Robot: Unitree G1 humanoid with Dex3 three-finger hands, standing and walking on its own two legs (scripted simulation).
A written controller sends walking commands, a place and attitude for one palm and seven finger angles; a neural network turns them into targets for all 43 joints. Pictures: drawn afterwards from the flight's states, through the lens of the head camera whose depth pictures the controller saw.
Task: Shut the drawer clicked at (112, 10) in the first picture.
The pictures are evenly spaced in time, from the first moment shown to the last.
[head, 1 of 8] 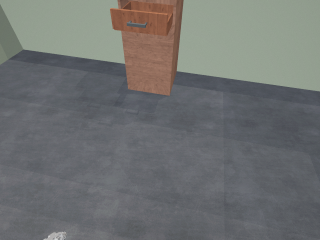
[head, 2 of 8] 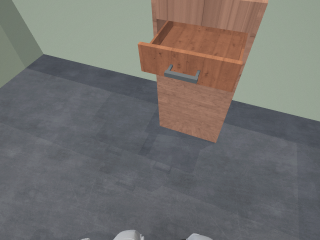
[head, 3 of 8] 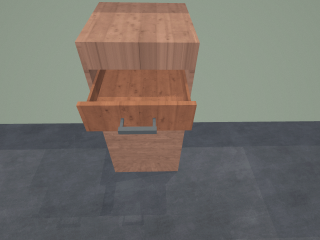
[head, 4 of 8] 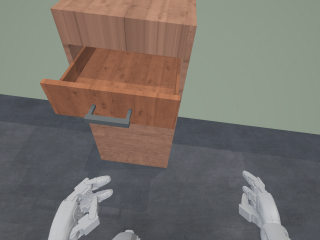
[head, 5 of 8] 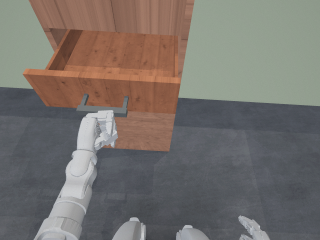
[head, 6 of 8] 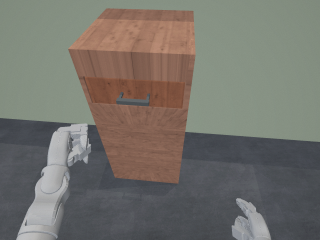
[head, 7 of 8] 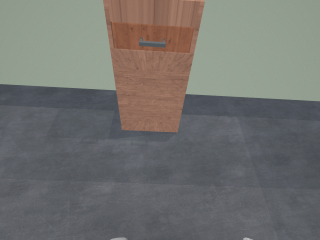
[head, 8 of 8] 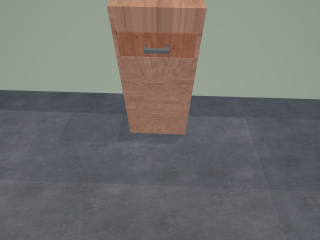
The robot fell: no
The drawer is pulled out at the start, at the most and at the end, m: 0.20 0.20 0.00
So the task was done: yes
